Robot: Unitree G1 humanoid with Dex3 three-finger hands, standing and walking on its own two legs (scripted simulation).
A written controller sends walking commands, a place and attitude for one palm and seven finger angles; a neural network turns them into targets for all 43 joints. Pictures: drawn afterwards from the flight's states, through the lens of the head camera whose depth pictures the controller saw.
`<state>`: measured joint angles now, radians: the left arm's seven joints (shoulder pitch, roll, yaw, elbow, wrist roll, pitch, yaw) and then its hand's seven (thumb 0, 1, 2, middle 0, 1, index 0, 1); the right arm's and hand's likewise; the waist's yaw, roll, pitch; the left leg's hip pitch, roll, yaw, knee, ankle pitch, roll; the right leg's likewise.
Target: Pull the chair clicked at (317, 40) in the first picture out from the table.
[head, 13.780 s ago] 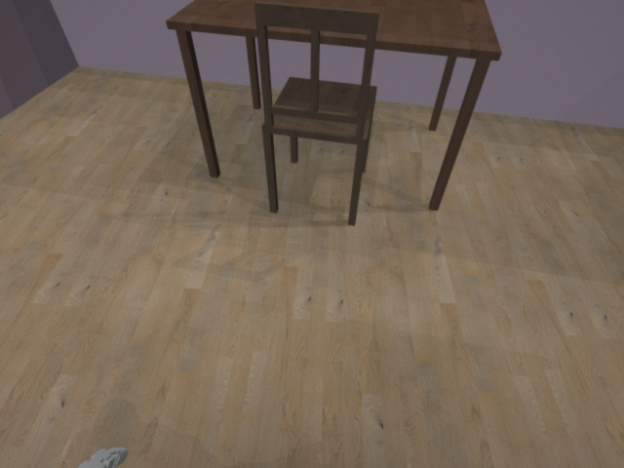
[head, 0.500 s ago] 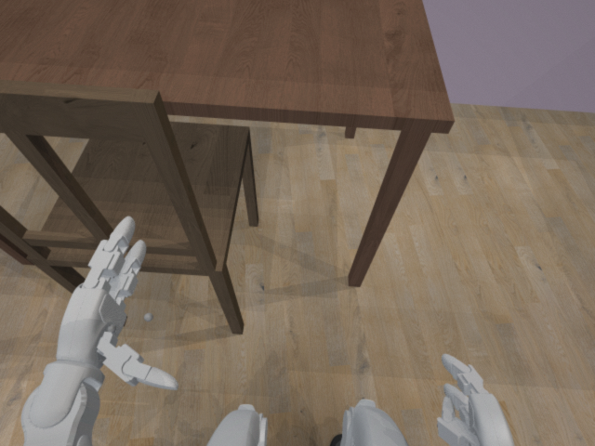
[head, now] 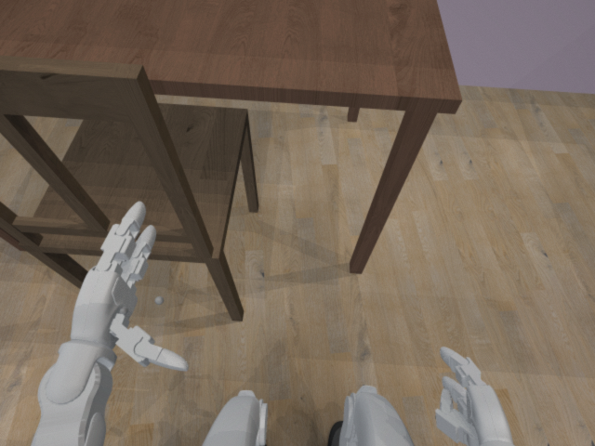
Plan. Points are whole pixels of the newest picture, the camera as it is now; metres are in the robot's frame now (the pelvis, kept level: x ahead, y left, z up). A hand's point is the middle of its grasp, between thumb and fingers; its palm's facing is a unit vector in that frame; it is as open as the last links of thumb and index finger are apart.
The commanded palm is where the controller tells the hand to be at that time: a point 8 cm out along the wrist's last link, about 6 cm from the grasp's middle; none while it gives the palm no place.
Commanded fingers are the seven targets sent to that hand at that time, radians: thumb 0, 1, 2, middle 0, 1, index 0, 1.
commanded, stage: aim the fingers beside a spindle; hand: left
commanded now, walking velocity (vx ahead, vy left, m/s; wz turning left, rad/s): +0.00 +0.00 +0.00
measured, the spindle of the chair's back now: (60, 179) +0.47 +0.38 +0.02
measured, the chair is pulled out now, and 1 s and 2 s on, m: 0.00 0.00 0.00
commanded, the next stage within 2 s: none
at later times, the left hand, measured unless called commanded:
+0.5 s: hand (163, 289) +0.31 +0.19 +0.01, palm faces -0.04 -1.00 -0.04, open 16.9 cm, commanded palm +0.28 +0.24 +0.02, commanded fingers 0.00 -0.50 0.30 -0.06 -0.08 -0.06 -0.08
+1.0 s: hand (169, 293) +0.30 +0.18 +0.02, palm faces -0.07 -1.00 -0.04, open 16.9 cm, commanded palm +0.28 +0.24 +0.02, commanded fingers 0.00 -0.50 0.30 -0.06 -0.08 -0.06 -0.08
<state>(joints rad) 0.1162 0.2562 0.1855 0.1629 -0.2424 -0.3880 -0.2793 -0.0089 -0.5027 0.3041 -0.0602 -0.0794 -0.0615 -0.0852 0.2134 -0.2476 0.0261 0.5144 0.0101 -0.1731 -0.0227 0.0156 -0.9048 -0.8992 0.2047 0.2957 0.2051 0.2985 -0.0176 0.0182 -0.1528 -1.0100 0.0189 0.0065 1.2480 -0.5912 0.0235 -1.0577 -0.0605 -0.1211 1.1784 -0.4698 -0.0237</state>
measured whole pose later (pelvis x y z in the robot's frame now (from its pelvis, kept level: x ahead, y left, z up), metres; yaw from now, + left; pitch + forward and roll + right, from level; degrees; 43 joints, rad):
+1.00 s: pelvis +0.00 +0.01 -0.01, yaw +0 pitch +22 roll -2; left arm 0.04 0.25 0.17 0.23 -0.23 -0.41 -0.27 -0.01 -0.50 0.30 -0.06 -0.08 -0.06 -0.09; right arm 0.21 -0.25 0.03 0.52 0.01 -0.12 -0.02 0.01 -0.91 -0.90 0.20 0.30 0.21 0.30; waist -0.03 0.02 -0.17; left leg -1.07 0.02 0.01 1.29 -0.60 0.03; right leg -1.12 -0.06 -0.11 1.22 -0.47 -0.02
